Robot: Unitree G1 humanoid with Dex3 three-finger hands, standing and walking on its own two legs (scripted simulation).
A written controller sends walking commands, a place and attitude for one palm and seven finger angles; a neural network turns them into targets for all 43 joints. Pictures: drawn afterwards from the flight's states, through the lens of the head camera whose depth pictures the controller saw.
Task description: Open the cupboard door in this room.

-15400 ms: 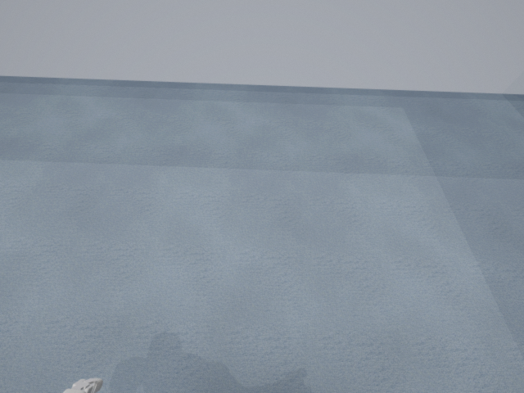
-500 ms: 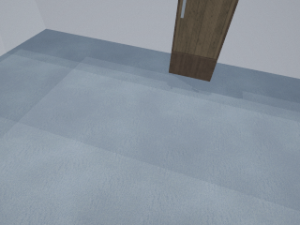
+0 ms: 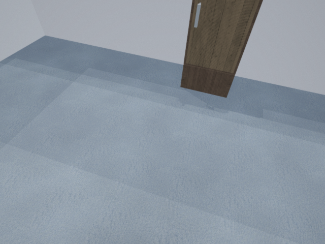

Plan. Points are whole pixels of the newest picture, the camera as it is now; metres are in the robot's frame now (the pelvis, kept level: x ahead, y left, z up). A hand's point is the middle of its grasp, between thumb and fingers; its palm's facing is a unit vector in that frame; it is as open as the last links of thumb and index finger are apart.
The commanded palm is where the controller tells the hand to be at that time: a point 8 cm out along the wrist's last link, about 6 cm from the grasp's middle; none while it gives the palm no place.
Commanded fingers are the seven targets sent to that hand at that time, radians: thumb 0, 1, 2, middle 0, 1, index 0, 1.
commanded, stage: turn or walk to find it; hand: left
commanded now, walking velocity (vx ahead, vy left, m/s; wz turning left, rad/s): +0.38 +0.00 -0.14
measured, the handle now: (197, 15) +1.63 -0.12 -0.05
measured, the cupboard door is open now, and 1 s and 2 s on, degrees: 0 0 0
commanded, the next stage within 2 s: stand and wait in 0.12 s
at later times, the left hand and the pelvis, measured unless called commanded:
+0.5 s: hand (116, 196) +0.29 +0.18 -0.18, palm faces -0.11 -0.97 -0.22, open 7.4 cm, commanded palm none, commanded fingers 0.00 0.90 0.90 -0.20 -0.30 -0.20 -0.30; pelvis +0.18 +0.00 -0.02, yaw -5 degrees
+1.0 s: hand (108, 190) +0.31 +0.21 -0.19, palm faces -0.02 -0.99 -0.15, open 7.4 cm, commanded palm none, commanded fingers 0.00 0.90 0.90 -0.20 -0.30 -0.20 -0.30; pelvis +0.35 +0.03 -0.01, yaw -6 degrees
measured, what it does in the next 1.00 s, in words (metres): walks ahead: left foot, then right foot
